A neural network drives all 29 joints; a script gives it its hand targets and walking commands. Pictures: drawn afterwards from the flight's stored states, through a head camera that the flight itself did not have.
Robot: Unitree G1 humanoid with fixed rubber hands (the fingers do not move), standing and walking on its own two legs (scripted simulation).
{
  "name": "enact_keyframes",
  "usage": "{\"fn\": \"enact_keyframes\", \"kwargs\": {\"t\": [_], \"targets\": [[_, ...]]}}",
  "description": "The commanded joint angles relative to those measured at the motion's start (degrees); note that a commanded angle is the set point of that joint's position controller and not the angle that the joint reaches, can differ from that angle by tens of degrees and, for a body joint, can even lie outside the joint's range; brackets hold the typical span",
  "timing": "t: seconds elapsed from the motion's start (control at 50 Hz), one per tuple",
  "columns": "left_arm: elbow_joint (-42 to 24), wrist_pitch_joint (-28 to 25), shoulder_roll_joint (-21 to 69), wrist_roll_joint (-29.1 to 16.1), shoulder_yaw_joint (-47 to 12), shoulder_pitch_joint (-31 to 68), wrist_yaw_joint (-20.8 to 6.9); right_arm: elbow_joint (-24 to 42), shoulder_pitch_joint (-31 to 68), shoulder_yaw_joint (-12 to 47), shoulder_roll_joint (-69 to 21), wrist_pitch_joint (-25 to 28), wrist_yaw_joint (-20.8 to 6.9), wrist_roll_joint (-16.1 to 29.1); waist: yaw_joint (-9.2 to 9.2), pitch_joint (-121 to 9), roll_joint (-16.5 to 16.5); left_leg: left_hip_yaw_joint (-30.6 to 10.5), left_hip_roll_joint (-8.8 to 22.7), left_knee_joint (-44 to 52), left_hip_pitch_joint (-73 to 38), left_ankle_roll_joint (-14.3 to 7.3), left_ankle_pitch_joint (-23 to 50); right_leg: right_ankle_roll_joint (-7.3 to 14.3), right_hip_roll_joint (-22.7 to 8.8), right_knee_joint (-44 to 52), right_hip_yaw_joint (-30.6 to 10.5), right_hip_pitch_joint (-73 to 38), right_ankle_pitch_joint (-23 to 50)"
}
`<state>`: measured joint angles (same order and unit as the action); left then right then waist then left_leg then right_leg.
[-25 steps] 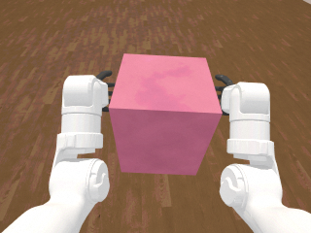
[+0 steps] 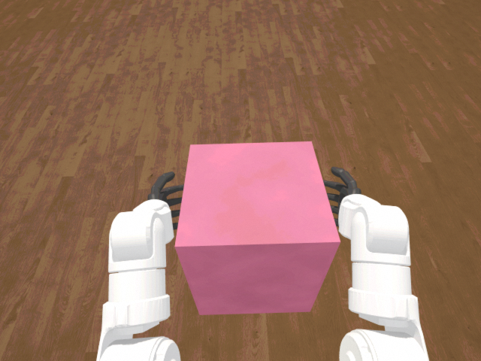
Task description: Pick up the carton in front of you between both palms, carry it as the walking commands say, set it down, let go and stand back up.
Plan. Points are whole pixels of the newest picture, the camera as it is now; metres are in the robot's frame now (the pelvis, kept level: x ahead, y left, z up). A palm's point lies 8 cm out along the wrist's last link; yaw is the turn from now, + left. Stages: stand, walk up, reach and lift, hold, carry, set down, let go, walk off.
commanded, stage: carry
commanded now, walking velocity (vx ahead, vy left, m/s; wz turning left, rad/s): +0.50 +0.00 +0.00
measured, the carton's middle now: (253, 232) +0.34 +0.00 +0.00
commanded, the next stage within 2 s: none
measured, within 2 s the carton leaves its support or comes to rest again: neither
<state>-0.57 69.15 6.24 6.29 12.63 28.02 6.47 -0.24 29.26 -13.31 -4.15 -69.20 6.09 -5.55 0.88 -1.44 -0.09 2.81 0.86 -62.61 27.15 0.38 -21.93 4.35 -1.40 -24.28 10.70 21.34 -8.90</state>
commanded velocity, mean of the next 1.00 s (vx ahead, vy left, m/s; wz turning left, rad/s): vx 0.50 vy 0.00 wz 0.00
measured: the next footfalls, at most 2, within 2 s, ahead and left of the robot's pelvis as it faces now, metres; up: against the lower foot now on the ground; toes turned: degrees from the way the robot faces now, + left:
left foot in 0.28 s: +0.34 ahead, +0.14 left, +0.00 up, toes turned +8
right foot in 0.72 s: +0.61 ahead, -0.12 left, +0.00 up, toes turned -15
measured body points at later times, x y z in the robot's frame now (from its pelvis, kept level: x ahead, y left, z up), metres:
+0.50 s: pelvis +0.31 +0.04 +0.01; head +0.27 +0.05 +0.45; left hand +0.59 +0.17 +0.08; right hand +0.56 -0.13 +0.08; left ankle +0.30 +0.13 -0.74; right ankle +0.32 -0.09 -0.69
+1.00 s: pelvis +0.60 -0.02 +0.01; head +0.60 -0.04 +0.46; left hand +0.87 +0.13 +0.09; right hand +0.88 -0.18 +0.08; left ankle +0.68 +0.12 -0.69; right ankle +0.57 -0.11 -0.74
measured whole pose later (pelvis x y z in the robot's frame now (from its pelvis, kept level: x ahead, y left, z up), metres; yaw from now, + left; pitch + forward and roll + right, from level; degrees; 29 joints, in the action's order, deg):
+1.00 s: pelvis +0.60 -0.02 +0.01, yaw -1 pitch +5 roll +1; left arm -19.2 69.0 7.5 6.2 5.6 7.2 4.6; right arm 19.3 8.2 -5.2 -7.5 -69.4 5.1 -7.4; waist 1.7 -6.8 -0.5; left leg 5.9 5.9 -44.1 33.1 0.5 -12.3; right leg 2.2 -2.9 -16.9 13.5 10.1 -11.5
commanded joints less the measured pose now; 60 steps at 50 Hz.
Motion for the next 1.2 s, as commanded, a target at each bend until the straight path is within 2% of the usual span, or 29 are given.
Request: {"fn": "enact_keyframes", "kwargs": {"t": [0.0,0.1,0.16,0.2,0.24,0.26,0.28,0.3,0.32,0.36,0.38,0.42,0.46,0.6,0.68,0.7,0.72,0.74,0.76,0.78,0.8,0.82,0.86,0.9,1.04,1.1,1.14,1.16,1.18], "targets": [[-14.9,-1.5,63.3,-25.2,-42.8,35.9,-14.3,10.8,30.9,42.8,-66.1,1.5,-13.2,22.8,0.5,-29.3,5.5,-0.8,3.1,9.5,9.0,1.0,1.7,4.9,-16.8,8.8,-19.2,-32.6,19.2],[-20.7,-1.5,57.4,-24.2,-46.9,21.0,-16.3,18.1,16.7,46.9,-61.0,2.5,-12.6,19.0,0.45,-25.1,9.4,4.3,1.4,27.4,5.2,0.9,10.2,3.5,-13.6,8.9,-10.5,-30.1,22.4],[-19.3,-0.4,54.7,-23.5,-46.2,12.4,-17.0,19.2,10.4,47.6,-58.5,1.0,-13.3,19.2,0.76,-20.7,10.0,6.3,1.0,33.9,1.3,0.4,16.7,2.0,-12.6,9.4,-7.4,-26.5,20.2],[-18.8,0.6,53.2,-22.6,-45.7,8.3,-17.1,18.9,6.7,47.0,-56.8,-0.2,-14.2,19.4,0.87,-18.0,9.4,8.1,0.8,38.2,-2.3,0.3,19.3,0.8,-12.1,7.5,-5.9,-25.0,20.0],[-18.5,1.5,51.6,-22.1,-45.5,7.7,-17.2,17.5,5.1,46.2,-55.2,-1.3,-15.0,19.8,-0.22,-18.3,5.8,11.5,-0.7,41.0,-15.5,-0.7,17.4,-1.6,-9.7,-2.4,-1.8,-17.9,20.2],[-18.0,2.0,50.2,-21.9,-45.3,7.9,-17.1,16.4,4.4,45.7,-54.0,-1.8,-15.3,19.8,-1.03,-20.2,4.4,8.3,2.1,38.7,-25.5,-2.1,12.9,-3.3,-8.5,-9.9,-0.2,-10.2,15.5],[-18.4,2.7,49.0,-22.1,-45.2,9.2,-17.1,15.0,4.3,44.8,-52.4,-2.1,-15.3,19.4,-1.92,-21.3,-5.9,-11.3,13.7,42.9,-32.7,-5.9,6.2,-5.8,-4.2,-24.5,1.1,1.6,2.3],[-19.4,3.3,49.2,-22.8,-46.0,12.2,-17.2,13.5,5.3,44.9,-52.9,-2.0,-15.4,19.1,-2.47,-21.1,-18.3,-30.0,23.0,47.0,-41.8,-13.5,7.4,-6.6,1.4,-36.6,-1.7,19.0,-18.3],[-18.6,3.5,50.2,-23.4,-46.5,13.2,-17.3,13.9,5.6,44.6,-53.8,-2.0,-15.5,20.0,-2.26,-19.4,-14.7,-31.4,24.5,48.1,-39.1,-15.0,11.0,-5.2,-1.3,-43.1,-7.6,23.4,-22.4],[-18.0,2.7,52.7,-24.1,-46.5,13.7,-17.5,15.9,8.4,45.7,-56.7,-1.7,-15.7,21.6,-2.13,-18.8,-4.5,-22.6,22.0,48.6,-32.1,-12.3,12.0,-3.9,-5.4,-42.8,-10.3,21.9,-18.2],[-17.8,2.2,53.8,-24.1,-46.4,13.3,-17.4,16.8,9.8,46.3,-57.7,-1.4,-15.8,22.4,-1.73,-17.9,-2.4,-18.5,20.8,50.8,-27.6,-10.2,8.9,-3.9,-6.9,-38.7,-10.9,19.5,-14.3],[-17.9,1.3,55.2,-23.5,-46.7,12.7,-17.0,17.7,10.8,47.4,-58.9,-0.7,-16.2,23.6,-1.39,-17.1,-5.2,-10.7,18.3,54.3,-22.6,-8.2,4.5,-4.8,-6.7,-30.4,-8.6,15.1,-9.0],[-18.2,0.6,55.8,-22.9,-46.8,11.1,-16.5,18.7,10.1,48.0,-58.6,-0.3,-16.5,24.2,-1.31,-16.6,-6.8,-6.2,16.8,55.9,-21.4,-8.1,3.9,-5.8,-6.2,-22.6,-6.3,13.0,-5.7],[-20.9,1.1,51.9,-22.1,-46.7,7.8,-15.4,20.7,6.2,47.6,-54.2,-0.8,-16.2,23.2,-2.17,-12.7,-7.6,2.5,13.4,53.4,-25.2,-6.2,15.8,-5.5,-3.8,-6.0,-0.2,8.6,6.2],[-19.1,2.2,49.9,-21.9,-45.7,5.8,-15.8,18.5,4.7,46.7,-52.2,-1.9,-15.9,21.4,-1.13,-13.0,-6.5,6.9,11.0,40.6,-23.7,-3.7,23.8,-4.2,-0.4,-0.1,4.9,-4.2,1.3],[-18.2,2.3,49.8,-21.8,-45.4,5.7,-15.9,17.8,3.9,46.6,-51.7,-2.0,-15.8,21.2,-0.66,-16.3,-4.4,9.6,9.3,30.6,-17.5,-2.0,27.4,-3.2,-1.1,-1.2,3.6,-16.1,-1.5],[-16.7,2.2,49.3,-21.2,-44.7,4.4,-16.0,18.5,5.2,46.7,-51.0,-2.4,-15.9,21.4,0.73,-19.7,5.5,10.6,5.4,15.3,-6.4,1.0,18.9,0.1,-12.2,4.4,-14.9,-26.2,-9.1],[-14.6,1.6,49.8,-20.8,-44.2,4.5,-16.1,19.6,7.5,47.7,-52.0,-2.8,-16.0,22.0,1.1,-22.5,19.7,7.4,-1.0,1.4,9.2,2.6,-1.9,7.3,-22.4,9.8,-35.9,-36.5,-8.2],[-16.0,1.2,51.3,-21.6,-44.2,5.0,-16.2,19.4,8.0,48.1,-53.4,-2.5,-16.2,22.6,0.53,-21.6,17.2,0.4,1.0,-7.3,15.4,0.7,-6.6,8.7,-24.1,10.6,-37.7,-36.0,-1.8],[-17.3,0.7,53.5,-22.4,-44.9,6.6,-16.3,19.8,9.2,48.2,-55.0,-1.9,-16.4,23.2,0.52,-21.6,12.2,-1.8,3.3,-10.0,15.9,-0.7,-5.7,8.3,-22.7,9.5,-32.8,-33.3,3.9],[-18.9,0.2,55.3,-23.1,-45.7,8.2,-16.5,20.3,9.8,48.4,-56.5,-1.2,-16.5,23.6,0.29,-21.9,5.9,-2.8,5.5,-8.5,15.2,-1.5,-2.7,6.6,-21.9,9.4,-28.6,-30.6,3.6],[-20.4,-0.3,56.7,-23.8,-46.7,9.9,-16.6,20.9,9.9,48.7,-57.7,-0.5,-16.4,23.6,-0.05,-20.9,3.0,-3.2,7.0,-4.5,13.3,-1.6,0.7,4.6,-20.7,11.0,-24.7,-26.5,1.9],[-22.2,-1.0,57.9,-24.7,-47.7,11.3,-16.9,21.8,9.6,49.5,-59.2,0.4,-16.0,23.1,-0.21,-20.4,5.2,-1.4,6.8,3.1,9.6,-1.1,4.8,2.8,-18.6,14.0,-17.9,-22.2,-3.9],[-23.3,-1.1,56.8,-25.3,-48.2,9.9,-17.1,22.3,7.3,49.3,-59.2,1.0,-15.4,22.2,-0.11,-19.4,6.9,0.5,6.4,10.3,8.5,-0.3,6.8,3.3,-17.7,16.1,-14.1,-21.1,-5.6],[-23.8,0.7,50.7,-24.0,-47.4,4.9,-16.9,22.9,2.5,48.1,-54.2,-0.5,-14.4,20.6,0.35,-13.7,8.1,7.4,3.3,31.8,4.8,-0.1,18.1,1.8,-13.8,14.1,-4.3,-23.1,8.1],[-22.0,1.5,49.4,-22.7,-46.6,4.4,-16.7,21.9,3.1,47.6,-52.6,-1.7,-15.0,20.9,0.51,-11.1,9.0,9.4,3.0,35.3,1.7,-0.8,18.1,0.6,-13.5,10.8,-2.9,-23.8,9.9],[-21.2,2.0,49.0,-22.4,-46.5,5.3,-16.6,20.5,2.9,47.0,-52.1,-2.1,-15.4,21.1,-0.61,-13.0,6.7,13.6,0.0,38.8,-10.2,-1.5,15.0,-1.3,-11.0,0.0,1.5,-20.0,14.7],[-20.8,2.1,48.7,-22.3,-46.6,5.4,-16.5,19.4,2.5,46.4,-51.9,-2.2,-15.6,21.1,-1.42,-16.2,4.4,11.8,1.0,37.2,-22.4,-2.5,12.5,-3.0,-9.4,-9.2,3.3,-12.8,15.8],[-21.4,2.5,48.2,-22.6,-46.8,6.7,-16.5,18.1,2.0,45.7,-51.4,-2.0,-15.7,20.6,-2.78,-18.8,-6.0,-7.7,12.5,43.6,-31.7,-5.6,4.1,-6.0,-5.3,-24.5,3.9,-1.4,6.0]]}}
